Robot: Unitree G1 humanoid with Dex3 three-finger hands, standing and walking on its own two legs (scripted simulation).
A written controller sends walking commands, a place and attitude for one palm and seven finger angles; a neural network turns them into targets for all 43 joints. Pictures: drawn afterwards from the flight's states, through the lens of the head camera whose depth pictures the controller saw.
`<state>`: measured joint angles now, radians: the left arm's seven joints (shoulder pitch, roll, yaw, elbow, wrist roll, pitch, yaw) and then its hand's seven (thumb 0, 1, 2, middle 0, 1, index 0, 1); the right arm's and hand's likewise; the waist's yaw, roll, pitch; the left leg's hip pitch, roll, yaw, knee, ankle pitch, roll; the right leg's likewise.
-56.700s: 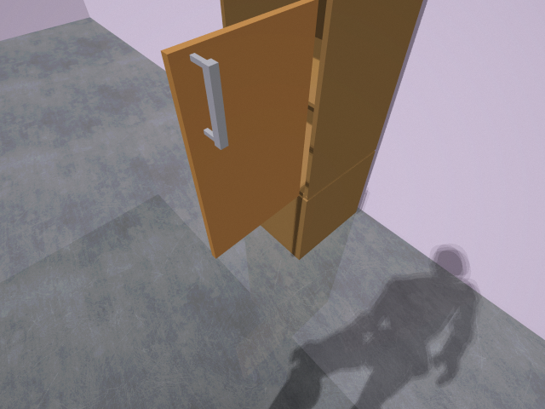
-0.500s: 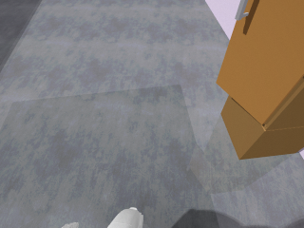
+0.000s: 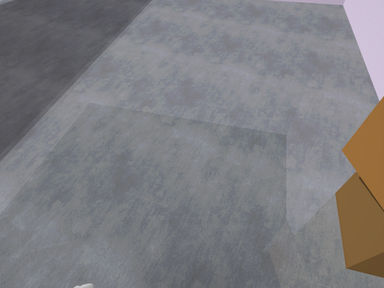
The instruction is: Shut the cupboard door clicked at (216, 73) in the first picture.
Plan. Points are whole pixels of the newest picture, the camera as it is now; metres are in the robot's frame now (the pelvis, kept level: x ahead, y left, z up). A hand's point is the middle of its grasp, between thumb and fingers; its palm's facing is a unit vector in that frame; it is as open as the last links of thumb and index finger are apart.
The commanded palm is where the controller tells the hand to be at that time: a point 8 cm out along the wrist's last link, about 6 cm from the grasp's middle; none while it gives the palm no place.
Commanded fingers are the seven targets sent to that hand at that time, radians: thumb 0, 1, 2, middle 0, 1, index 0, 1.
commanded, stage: walk to a spot facing it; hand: left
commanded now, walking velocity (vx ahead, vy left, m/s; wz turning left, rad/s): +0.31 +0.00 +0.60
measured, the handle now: out of the picture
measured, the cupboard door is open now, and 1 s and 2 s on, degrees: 23 23 23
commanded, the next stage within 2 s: turn to face it in 0.88 s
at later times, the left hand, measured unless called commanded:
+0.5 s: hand out of the picture +0.02 +0.17 -0.17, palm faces +0.41 -0.90 -0.17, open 7.4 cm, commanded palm none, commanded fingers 0.00 0.90 0.90 -0.20 -0.30 -0.20 -0.30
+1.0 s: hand (105, 206) +0.33 +0.27 -0.13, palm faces +0.52 -0.82 -0.23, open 7.3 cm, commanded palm none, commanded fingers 0.00 0.90 0.90 -0.20 -0.30 -0.20 -0.30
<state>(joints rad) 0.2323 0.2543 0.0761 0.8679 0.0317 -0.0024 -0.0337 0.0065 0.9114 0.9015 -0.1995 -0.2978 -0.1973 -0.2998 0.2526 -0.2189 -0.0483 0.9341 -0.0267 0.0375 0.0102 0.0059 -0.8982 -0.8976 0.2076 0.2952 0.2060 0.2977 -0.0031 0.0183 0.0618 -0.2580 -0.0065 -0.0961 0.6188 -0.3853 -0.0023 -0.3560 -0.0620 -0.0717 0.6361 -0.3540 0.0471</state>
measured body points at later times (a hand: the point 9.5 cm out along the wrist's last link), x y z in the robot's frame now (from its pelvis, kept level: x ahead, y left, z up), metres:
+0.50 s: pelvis +0.15 +0.04 -0.01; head +0.19 +0.06 +0.44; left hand +0.00 +0.22 -0.16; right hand +0.38 -0.14 -0.13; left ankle +0.19 +0.15 -0.73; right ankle +0.06 -0.12 -0.69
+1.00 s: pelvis +0.34 +0.06 +0.02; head +0.38 +0.06 +0.46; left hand +0.30 +0.31 -0.11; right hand +0.48 -0.15 -0.14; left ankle +0.24 +0.15 -0.63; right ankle +0.40 -0.02 -0.72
